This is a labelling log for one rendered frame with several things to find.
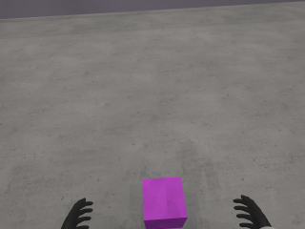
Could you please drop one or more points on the left robot hand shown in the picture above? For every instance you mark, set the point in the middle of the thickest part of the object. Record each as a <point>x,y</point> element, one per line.
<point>73,218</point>

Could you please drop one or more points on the right robot hand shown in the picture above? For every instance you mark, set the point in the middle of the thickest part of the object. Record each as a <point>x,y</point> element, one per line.
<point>256,216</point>

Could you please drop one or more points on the carton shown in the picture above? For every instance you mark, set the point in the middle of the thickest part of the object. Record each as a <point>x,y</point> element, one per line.
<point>164,204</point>

